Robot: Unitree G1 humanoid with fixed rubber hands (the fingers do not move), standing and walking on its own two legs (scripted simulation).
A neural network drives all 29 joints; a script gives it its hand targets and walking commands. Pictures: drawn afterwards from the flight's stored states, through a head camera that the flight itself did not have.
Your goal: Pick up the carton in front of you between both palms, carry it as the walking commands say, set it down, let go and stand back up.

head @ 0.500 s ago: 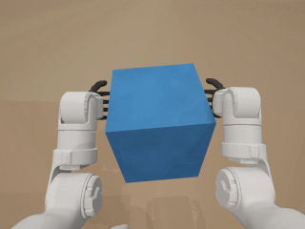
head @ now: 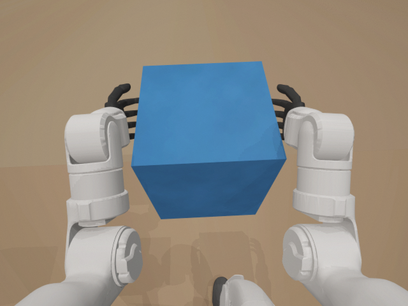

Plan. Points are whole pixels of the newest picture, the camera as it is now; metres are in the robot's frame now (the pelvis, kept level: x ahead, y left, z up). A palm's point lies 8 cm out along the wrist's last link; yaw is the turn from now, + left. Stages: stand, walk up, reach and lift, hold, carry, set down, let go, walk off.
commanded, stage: carry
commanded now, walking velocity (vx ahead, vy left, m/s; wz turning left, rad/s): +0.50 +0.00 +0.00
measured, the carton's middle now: (205, 148) +0.39 -0.02 +0.09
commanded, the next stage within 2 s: none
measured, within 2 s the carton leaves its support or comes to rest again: neither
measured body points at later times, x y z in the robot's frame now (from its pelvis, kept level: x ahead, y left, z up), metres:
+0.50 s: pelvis +0.33 +0.03 +0.03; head +0.34 +0.03 +0.48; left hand +0.72 +0.17 +0.20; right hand +0.71 -0.13 +0.20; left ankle +0.44 +0.11 -0.67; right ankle +0.19 -0.08 -0.65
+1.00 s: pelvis +0.63 -0.01 +0.08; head +0.66 -0.01 +0.53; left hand +1.00 +0.17 +0.22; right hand +1.03 -0.14 +0.22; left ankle +0.51 +0.11 -0.54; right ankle +0.71 -0.08 -0.64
